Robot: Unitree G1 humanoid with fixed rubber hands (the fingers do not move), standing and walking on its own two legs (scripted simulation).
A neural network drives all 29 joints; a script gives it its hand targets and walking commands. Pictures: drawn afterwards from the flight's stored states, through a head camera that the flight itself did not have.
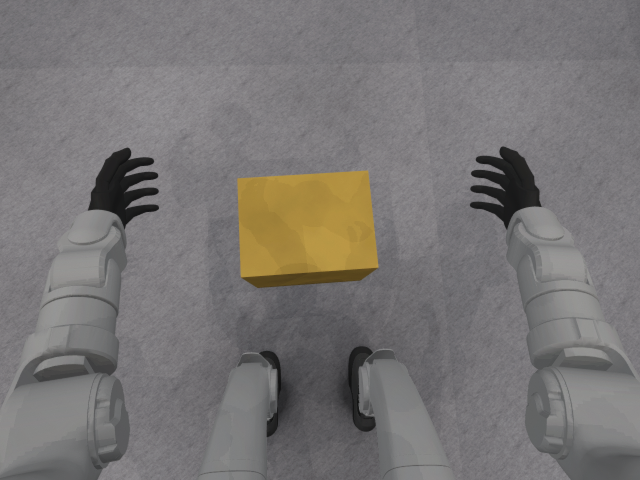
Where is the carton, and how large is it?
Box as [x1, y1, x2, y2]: [237, 171, 378, 287]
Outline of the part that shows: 367,171 237,178 241,277 257,287 360,280 378,267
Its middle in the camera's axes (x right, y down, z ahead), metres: -0.03 -0.01 +0.94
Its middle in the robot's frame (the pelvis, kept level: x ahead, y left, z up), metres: +0.49 +0.02 -0.55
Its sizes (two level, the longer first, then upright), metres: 0.283 0.213 0.274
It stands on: the floor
